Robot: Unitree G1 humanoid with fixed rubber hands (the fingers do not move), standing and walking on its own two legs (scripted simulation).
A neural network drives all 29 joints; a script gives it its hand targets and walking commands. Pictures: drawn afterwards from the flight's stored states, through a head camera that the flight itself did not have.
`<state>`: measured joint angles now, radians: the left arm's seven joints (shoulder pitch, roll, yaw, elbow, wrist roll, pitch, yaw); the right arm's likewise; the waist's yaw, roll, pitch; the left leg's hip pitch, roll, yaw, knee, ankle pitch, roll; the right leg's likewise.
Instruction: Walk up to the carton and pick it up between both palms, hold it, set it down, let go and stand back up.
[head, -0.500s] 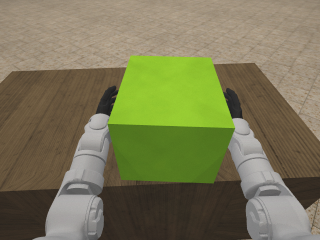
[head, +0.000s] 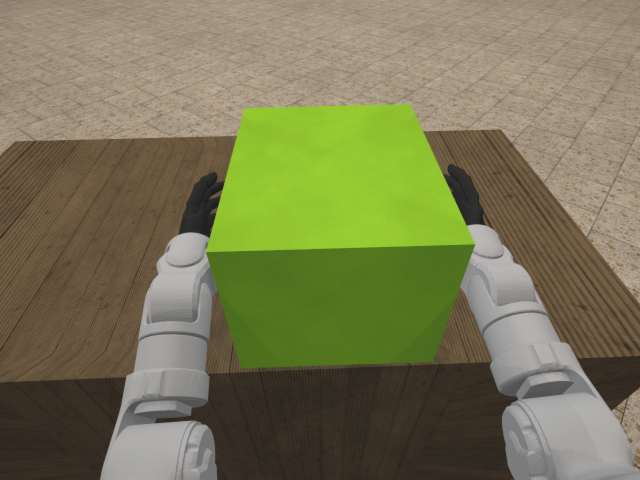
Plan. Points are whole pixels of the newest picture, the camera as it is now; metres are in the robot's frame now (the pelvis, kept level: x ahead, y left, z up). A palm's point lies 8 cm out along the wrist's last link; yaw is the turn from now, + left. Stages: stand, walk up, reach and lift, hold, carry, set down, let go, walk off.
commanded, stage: reach and lift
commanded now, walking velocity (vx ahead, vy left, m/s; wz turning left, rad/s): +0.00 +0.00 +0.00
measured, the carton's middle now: (332, 226) +0.41 -0.02 +0.13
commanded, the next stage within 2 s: hold in 0.82 s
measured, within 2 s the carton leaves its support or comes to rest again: neither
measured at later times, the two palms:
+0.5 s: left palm (183, 233) +0.37 +0.16 +0.17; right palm (460, 223) +0.36 -0.17 +0.16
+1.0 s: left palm (182, 227) +0.36 +0.16 +0.18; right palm (462, 208) +0.37 -0.18 +0.18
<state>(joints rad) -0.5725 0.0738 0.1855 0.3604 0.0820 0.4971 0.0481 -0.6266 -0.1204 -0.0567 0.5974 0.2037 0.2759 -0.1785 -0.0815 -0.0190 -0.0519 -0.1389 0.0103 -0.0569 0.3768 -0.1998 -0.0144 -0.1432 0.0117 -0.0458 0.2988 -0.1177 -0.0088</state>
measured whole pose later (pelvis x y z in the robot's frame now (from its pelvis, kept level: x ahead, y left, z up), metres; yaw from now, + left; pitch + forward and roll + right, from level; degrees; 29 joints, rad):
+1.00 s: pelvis +0.00 +0.00 +0.00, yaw +0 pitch -4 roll -1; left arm -0.58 0.05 0.23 0.20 0.13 0.67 0.03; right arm -0.68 -0.14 -0.05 0.54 0.23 0.41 -0.18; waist -0.07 -0.02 -0.04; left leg -0.10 0.01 -0.07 0.37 -0.20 -0.02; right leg -0.10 0.02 -0.03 0.29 -0.11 -0.01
